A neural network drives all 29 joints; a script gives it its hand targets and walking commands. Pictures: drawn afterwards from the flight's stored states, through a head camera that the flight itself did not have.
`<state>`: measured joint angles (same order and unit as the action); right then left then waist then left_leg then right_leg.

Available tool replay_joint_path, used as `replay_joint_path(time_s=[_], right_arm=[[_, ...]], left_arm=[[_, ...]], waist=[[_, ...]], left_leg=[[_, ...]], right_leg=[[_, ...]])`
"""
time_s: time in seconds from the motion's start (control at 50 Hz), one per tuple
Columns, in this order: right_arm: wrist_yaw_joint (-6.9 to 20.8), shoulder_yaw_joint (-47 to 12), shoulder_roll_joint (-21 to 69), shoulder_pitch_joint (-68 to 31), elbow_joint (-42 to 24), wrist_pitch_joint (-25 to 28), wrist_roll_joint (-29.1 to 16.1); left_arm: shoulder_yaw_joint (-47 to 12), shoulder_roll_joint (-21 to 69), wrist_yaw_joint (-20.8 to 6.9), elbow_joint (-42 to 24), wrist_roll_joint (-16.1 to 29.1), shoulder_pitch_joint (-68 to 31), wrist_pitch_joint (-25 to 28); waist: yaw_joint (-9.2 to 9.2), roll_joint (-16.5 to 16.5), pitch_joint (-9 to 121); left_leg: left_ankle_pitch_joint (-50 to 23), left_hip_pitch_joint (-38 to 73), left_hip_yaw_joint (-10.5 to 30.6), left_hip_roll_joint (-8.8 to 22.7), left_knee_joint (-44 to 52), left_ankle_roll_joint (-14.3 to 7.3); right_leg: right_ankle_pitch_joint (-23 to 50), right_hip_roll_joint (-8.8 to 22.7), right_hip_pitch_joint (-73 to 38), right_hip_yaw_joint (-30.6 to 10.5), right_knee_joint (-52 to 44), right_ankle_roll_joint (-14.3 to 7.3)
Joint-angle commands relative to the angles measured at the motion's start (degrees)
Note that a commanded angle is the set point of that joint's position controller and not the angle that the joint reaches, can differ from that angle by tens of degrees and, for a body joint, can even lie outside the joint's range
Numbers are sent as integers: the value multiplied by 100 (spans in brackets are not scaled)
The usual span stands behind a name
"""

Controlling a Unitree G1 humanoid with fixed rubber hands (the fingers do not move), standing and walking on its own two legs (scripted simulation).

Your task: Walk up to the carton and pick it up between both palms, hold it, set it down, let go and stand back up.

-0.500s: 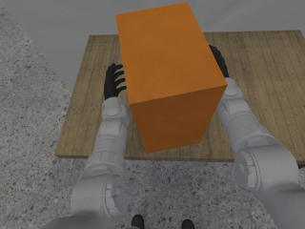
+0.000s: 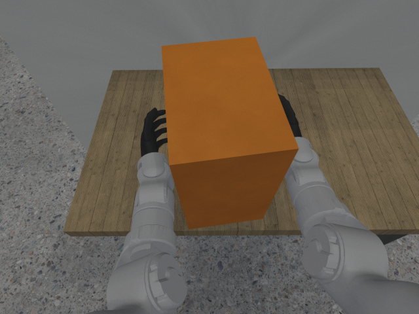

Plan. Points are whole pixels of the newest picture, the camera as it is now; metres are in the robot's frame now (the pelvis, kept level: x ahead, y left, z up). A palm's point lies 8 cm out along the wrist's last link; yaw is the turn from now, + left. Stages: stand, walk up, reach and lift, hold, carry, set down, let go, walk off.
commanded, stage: reach and lift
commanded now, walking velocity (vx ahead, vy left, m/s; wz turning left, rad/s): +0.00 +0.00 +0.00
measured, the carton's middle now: (218, 143) +0.43 +0.03 +0.03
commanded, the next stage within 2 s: none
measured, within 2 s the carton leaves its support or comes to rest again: leaves its support in 1.02 s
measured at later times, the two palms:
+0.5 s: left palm (152, 151) +0.40 +0.16 +0.05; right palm (286, 132) +0.44 -0.10 +0.06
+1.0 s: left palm (151, 154) +0.39 +0.16 +0.05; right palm (287, 133) +0.43 -0.10 +0.07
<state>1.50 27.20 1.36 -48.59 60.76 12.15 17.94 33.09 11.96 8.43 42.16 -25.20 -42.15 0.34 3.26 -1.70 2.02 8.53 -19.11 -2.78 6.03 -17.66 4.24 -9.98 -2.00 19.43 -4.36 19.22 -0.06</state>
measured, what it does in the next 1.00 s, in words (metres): stands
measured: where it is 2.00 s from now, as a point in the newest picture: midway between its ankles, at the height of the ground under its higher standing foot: outside the picture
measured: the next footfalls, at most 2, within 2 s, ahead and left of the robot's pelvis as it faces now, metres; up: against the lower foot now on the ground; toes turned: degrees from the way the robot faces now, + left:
none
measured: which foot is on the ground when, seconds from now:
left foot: down 0.00-1.00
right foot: down 0.00-1.00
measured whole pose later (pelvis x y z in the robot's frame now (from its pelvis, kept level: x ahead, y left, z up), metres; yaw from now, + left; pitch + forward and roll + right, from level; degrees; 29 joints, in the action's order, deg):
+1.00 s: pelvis -0.01 +0.00 +0.00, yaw +1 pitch +14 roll -1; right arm -2.1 21.8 -1.6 -50.0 67.2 18.8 16.0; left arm 30.4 10.2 10.5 47.9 -20.4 -42.2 7.8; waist 2.7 -1.0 6.0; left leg 7.1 -24.9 -1.0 6.1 -18.1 4.5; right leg -8.6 -2.0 24.0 -2.5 18.6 -0.3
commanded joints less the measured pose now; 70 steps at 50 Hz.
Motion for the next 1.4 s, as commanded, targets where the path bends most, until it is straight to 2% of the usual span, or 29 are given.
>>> replay_joint_path(time_s=[0.0, 0.12, 0.26, 0.42, 0.7, 0.94, 1.08, 1.16, 1.3, 1.38], right_arm=[[575, -1479, 2788, -2727, 25, 194, 237], [543, -1573, 2867, -2698, 117, 268, 179], [471, -1749, 2967, -2718, 74, 327, 112], [409, -1764, 2975, -2742, 133, 342, 101], [359, -1747, 2972, -2798, 142, 451, 167], [205, -2076, 2950, -3253, 216, 1124, 161], [103, -1942, 2856, -3613, 550, 1639, 403], [71, -1786, 2786, -3769, 748, 1825, 559], [63, -1534, 2675, -3844, 990, 1697, 610], [56, -1687, 2703, -4032, 776, 1512, 343]], left_arm=[[-1635, 2608, -568, -22, -20, -2467, 91], [-1839, 2787, -527, -40, 42, -2399, 116], [-2012, 2839, -549, 40, 161, -2445, 221], [-2023, 2768, -570, 169, 253, -2553, 319], [-1916, 2640, -587, 333, 272, -2628, 490], [-2123, 2775, -506, 413, 309, -3123, 1046], [-1987, 2711, -490, 719, 103, -3408, 1448], [-1925, 2678, -475, 828, 44, -3620, 1579], [-1996, 2516, -429, 765, 187, -3931, 1489], [-2406, 2627, -336, 509, 518, -4282, 1351]], waist=[[341, 70, 3183], [346, 80, 3302], [293, 45, 3316], [228, -13, 3347], [235, -127, 3436], [166, -30, 3968], [149, -64, 4100], [146, -77, 4177], [144, -14, 4318], [117, 168, 4697]], left_leg=[[-2544, 1230, -797, -463, -363, -297], [-2939, 1406, -731, -418, -481, -265], [-2594, 884, -699, -442, -363, -301], [-2334, 751, -674, -465, -264, -324], [-2103, 486, -688, -496, -156, -366], [-2388, 390, -594, -422, -257, -256], [-2227, 362, -606, -418, -168, -270], [-2059, 431, -629, -412, -113, -295], [-1576, 731, -667, -438, -53, -344], [-1710, 1022, -634, -439, -213, -270]], right_leg=[[3568, -8, -1660, 822, 268, 211], [3627, -48, -1391, 844, 249, 170], [4043, 26, -1740, 797, 408, 198], [3976, 65, -1837, 790, 406, 216], [4007, 96, -2043, 752, 426, 244], [4587, 77, -2191, 794, 519, 215], [4325, 51, -2073, 845, 400, 161], [3855, 26, -1836, 894, 257, 127], [2798, 1, -1327, 948, 8, 52], [2520, -49, -1035, 983, -31, 13]])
